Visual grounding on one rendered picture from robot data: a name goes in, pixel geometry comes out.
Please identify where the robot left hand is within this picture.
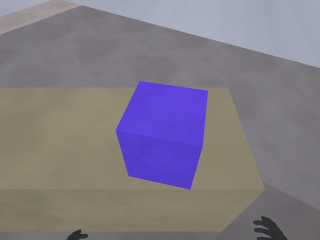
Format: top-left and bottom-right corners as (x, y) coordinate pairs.
(66, 229), (88, 240)

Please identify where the pedestal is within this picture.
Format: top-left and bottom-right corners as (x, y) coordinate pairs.
(0, 87), (265, 233)

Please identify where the robot right hand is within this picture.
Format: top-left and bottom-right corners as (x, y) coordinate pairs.
(253, 216), (287, 240)

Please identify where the carton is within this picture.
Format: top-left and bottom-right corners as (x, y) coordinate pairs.
(115, 81), (208, 190)

